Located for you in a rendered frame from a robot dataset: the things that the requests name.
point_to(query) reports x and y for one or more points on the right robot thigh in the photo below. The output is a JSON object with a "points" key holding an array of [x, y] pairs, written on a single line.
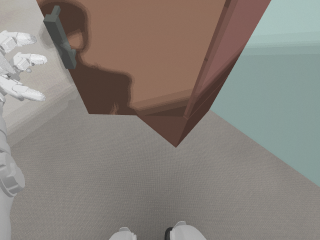
{"points": [[185, 232]]}

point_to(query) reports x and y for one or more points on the handle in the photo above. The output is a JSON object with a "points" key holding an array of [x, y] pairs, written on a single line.
{"points": [[59, 38]]}

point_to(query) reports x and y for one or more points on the cupboard door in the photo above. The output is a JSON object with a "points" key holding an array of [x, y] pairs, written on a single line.
{"points": [[137, 57]]}

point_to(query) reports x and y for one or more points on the robot left upper arm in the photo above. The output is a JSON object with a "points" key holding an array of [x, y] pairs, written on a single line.
{"points": [[12, 181]]}

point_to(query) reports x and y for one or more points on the right robot shin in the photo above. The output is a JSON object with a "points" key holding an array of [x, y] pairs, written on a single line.
{"points": [[180, 223]]}

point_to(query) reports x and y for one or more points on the robot left forearm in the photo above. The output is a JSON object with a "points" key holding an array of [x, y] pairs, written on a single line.
{"points": [[4, 147]]}

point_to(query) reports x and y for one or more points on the left robot hand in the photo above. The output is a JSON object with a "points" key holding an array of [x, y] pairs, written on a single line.
{"points": [[19, 63]]}

